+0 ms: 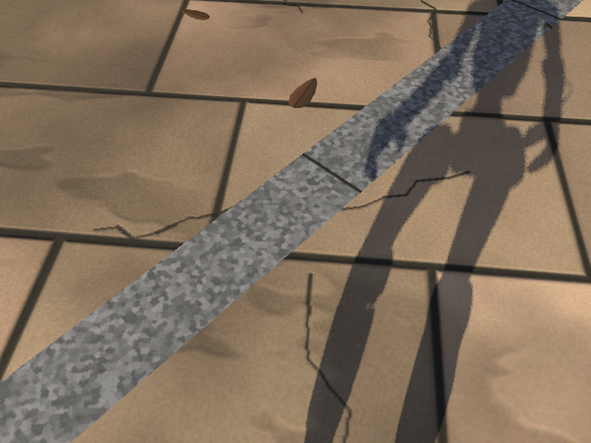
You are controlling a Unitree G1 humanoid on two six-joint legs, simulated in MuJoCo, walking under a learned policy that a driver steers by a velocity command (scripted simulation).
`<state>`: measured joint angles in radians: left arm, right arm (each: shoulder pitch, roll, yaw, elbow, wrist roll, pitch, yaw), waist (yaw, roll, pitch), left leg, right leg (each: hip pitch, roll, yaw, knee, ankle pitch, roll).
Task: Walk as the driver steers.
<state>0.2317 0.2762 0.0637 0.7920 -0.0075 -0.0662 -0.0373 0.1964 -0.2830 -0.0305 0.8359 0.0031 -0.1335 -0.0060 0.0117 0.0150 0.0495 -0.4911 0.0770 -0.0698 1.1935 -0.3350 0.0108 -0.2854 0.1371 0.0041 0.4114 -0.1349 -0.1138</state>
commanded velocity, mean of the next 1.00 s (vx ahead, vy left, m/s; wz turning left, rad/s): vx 0.43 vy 0.00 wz -0.38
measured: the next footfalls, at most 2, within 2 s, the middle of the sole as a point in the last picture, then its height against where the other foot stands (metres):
left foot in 0.30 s outside the picture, level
right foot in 0.80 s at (400, 407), level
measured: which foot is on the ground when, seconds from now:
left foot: up 0.00-0.28, down 0.30-0.82, up 0.84-1.00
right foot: down 0.00-0.32, up 0.34-0.78, down 0.80-1.00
